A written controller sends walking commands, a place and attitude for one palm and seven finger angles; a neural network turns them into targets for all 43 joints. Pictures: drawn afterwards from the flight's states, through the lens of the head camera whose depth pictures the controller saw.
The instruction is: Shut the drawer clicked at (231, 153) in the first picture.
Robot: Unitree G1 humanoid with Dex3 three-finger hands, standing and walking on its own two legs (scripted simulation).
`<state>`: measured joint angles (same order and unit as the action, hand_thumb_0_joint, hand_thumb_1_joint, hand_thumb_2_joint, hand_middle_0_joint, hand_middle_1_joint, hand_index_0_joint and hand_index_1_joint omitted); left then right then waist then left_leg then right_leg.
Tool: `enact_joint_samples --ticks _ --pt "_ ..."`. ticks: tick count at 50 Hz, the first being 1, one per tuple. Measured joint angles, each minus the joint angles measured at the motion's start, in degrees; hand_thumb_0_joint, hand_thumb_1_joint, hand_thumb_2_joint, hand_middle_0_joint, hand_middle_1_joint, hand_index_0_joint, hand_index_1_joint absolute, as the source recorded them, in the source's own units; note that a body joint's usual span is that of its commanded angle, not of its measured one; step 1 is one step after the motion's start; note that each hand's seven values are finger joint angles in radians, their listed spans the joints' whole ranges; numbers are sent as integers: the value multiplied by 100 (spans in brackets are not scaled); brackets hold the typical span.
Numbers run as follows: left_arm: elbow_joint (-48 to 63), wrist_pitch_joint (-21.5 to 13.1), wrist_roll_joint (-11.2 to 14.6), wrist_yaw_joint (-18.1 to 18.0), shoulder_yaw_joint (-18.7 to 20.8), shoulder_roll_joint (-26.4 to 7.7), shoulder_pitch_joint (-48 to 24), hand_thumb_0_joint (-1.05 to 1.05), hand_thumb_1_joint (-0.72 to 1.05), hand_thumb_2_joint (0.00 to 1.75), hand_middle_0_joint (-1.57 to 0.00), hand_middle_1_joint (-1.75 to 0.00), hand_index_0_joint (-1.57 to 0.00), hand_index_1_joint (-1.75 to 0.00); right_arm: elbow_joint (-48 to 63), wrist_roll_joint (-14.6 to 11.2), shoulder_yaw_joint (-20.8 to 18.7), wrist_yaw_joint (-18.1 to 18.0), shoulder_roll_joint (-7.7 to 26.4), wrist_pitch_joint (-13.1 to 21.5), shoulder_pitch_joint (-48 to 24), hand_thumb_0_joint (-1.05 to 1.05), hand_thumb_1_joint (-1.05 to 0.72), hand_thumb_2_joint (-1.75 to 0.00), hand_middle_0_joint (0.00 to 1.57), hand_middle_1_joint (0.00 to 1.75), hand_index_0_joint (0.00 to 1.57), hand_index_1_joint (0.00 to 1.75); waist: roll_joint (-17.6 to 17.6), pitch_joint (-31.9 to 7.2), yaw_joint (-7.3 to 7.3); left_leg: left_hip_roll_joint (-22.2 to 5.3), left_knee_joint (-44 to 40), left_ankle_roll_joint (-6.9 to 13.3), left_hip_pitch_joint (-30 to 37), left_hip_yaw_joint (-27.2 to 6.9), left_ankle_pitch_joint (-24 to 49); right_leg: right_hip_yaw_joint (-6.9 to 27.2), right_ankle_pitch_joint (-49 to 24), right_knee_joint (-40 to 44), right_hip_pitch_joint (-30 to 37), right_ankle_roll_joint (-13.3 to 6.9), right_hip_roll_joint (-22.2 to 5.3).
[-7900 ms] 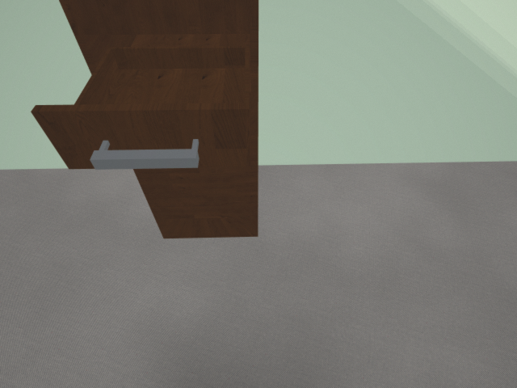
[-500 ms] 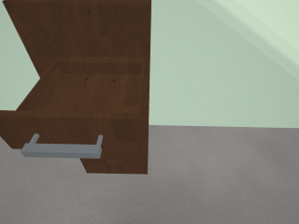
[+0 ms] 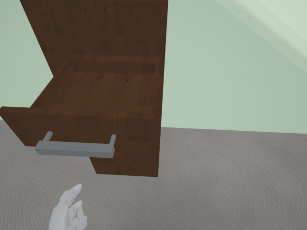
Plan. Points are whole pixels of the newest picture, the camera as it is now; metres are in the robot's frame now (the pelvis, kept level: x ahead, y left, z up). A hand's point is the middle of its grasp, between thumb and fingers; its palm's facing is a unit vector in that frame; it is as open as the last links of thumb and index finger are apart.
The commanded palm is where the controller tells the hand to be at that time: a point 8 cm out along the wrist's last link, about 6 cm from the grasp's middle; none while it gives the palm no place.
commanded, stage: raise the hand and make a fist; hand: left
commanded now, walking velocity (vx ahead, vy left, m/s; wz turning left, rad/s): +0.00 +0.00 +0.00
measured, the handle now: (78, 142) +0.32 +0.22 +0.08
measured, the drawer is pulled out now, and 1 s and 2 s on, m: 0.30 0.30 0.30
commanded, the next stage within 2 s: bring the fist close to the handle in 1.74 s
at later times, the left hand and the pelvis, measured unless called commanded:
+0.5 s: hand (96, 212) +0.16 +0.14 +0.04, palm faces -0.03 -0.99 -0.11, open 4.7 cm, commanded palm +0.11 +0.22 +0.04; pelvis -0.01 -0.05 -0.05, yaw +4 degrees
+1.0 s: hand (62, 210) +0.14 +0.18 +0.10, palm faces +0.04 -0.99 -0.12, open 3.1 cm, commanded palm +0.09 +0.23 +0.13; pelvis +0.01 -0.02 -0.02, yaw +2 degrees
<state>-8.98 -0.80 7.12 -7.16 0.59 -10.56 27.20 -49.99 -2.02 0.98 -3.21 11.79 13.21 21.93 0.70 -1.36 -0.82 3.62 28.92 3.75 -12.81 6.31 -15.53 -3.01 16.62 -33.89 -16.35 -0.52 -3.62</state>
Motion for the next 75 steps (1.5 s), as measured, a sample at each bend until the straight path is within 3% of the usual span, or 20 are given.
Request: enact_joint_samples --ticks 3,5,8,10,12,16,20,23,26,28,30,34,38,44,50,54,63,70,75 --pt "684 -839 146 296 119 153 -292 2 92 90 -27 -38 -27 -38 452 62 -94 105 223 217 -306 2 -91 -90 20 30 20 30 -213 -264 -113 -82 457 -7 -441 -65 -172 -72 40 -189 -306 42 51" --pt "760 -1430 326 670 278 233 -341 2 92 90 -30 -41 -28 -41 800 99 -161 236 223 239 -590 2 -91 -90 20 30 20 30 -159 -443 -150 -161 856 -41 -870 -24 -326 -37 147 -543 -738 12 102" --pt "474 -2176 466 1502 485 245 -11 1 91 90 -35 -47 -28 -44 1414 129 -268 467 178 168 -968 2 -91 -90 20 30 20 30 56 -426 -144 -295 1466 -86 -1367 0 -583 -20 369 -1101 -1237 -78 195" --pt "558 -2388 389 1922 459 104 444 1 91 90 -39 -51 -32 -48 1810 129 -329 531 216 159 -1086 2 -91 -90 20 30 20 30 192 -428 -50 -363 1853 -116 -1706 -38 -748 -62 525 -1448 -1553 -137 235" --pt "843 -2473 332 2103 446 -82 925 1 91 90 -43 -55 -37 -53 2093 146 -403 524 289 162 -1143 1 -90 -90 20 30 20 30 250 -447 104 -420 2205 -160 -1999 -124 -903 -149 669 -1731 -1792 -184 266" --pt "1609 -2724 599 1942 678 -248 1524 2 90 90 -51 -63 -48 -62 2261 123 -450 400 379 164 -1228 1 -90 -90 20 30 20 30 98 -476 380 -483 2695 -234 -2323 -418 -1120 -438 873 -2010 -1924 -269 304" --pt "2028 -3044 854 1972 885 -153 1081 3 90 90 -59 -72 -58 -72 2142 64 -222 298 363 226 -1320 1 -90 -90 20 30 20 30 -189 -463 484 -478 2968 -289 -2542 -697 -1193 -708 969 -2122 -1969 -317 301" --pt "2030 -2755 867 2401 770 -180 461 2 90 91 -65 -78 -64 -79 2035 -17 24 240 208 216 -1324 1 -90 -90 20 30 20 30 -317 -407 447 -489 2941 -322 -2559 -749 -1160 -751 947 -2077 -1967 -344 324" --pt "1939 -1929 758 2815 643 -420 101 2 90 91 -70 -85 -70 -85 1960 -88 191 171 -20 120 -1166 1 -90 -90 20 30 20 30 -336 -426 328 -514 2665 -353 -2383 -653 -1074 -653 867 -1880 -1872 -351 359" --pt "1925 -1374 812 2882 731 -573 143 2 90 90 -75 -89 -75 -90 1909 -120 228 121 -144 5 -1018 1 -90 -90 20 30 21 30 -325 -473 204 -528 2411 -367 -2163 -552 -1021 -550 817 -1705 -1729 -340 384" --pt "1996 -1037 1021 2747 982 -615 352 2 89 90 -79 -93 -79 -94 1840 -159 201 58 -214 -94 -877 2 -90 -90 20 30 21 30 -300 -487 99 -543 2162 -378 -1891 -461 -981 -453 777 -1521 -1524 -330 415" --pt "2293 -1112 1309 2365 1687 -604 898 2 89 90 -87 -102 -87 -103 1649 -199 16 4 -160 -100 -644 2 -90 -90 20 30 20 30 -223 -503 111 -555 1822 -411 -1480 -423 -952 -334 711 -1220 -1178 -328 488" --pt "2520 -1502 1409 2524 2035 -653 1362 2 90 90 -94 -111 -95 -111 1531 -233 -156 29 122 157 -538 2 -90 -90 20 30 20 30 -259 -504 234 -540 1699 -369 -1358 -460 -915 -363 652 -1022 -1004 -263 486" --pt "2509 -1473 1583 3141 1642 -529 1472 2 90 90 -106 -124 -107 -124 1536 -312 -213 -95 432 718 -696 2 -90 -90 20 30 20 30 -357 -418 411 -485 1555 -263 -1219 -511 -806 -410 473 -718 -762 -191 452" --pt "3085 -1246 1228 2720 1375 -581 1150 2 90 90 -119 -137 -119 -137 1644 -252 -62 -63 254 1041 -949 2 -90 -90 20 30 20 30 -277 -366 479 -426 1397 -194 -916 -505 -726 -404 368 -524 -435 -153 407" --pt "3435 -931 1165 2508 1413 -634 835 2 89 90 -127 -145 -127 -146 1700 -248 157 -10 78 1076 -1047 2 -90 -90 20 30 20 30 -325 -395 500 -387 1237 -160 -641 -479 -677 -375 307 -361 -163 -109 379" --pt "3936 410 1184 2501 1514 -748 636 2 89 90 -137 -157 -138 -157 1745 -293 548 39 -76 897 -1063 2 -90 -90 20 30 20 30 -424 -340 587 -307 720 -113 -99 -362 -462 -255 115 40 297 -43 325" --pt "4540 600 1242 2381 1665 -802 629 2 89 90 -139 -159 -140 -160 1601 -284 555 72 84 930 -954 2 -90 -90 20 30 20 30 -419 -293 667 -281 527 -135 54 -388 -355 -278 51 180 438 -58 308" --pt "4317 816 1336 2444 1761 -713 454 2 89 90 -140 -159 -140 -160 1507 -357 496 20 178 815 -974 2 -90 -90 20 30 20 30 -443 -291 645 -301 444 -174 105 -402 -300 -291 25 224 471 -99 332"
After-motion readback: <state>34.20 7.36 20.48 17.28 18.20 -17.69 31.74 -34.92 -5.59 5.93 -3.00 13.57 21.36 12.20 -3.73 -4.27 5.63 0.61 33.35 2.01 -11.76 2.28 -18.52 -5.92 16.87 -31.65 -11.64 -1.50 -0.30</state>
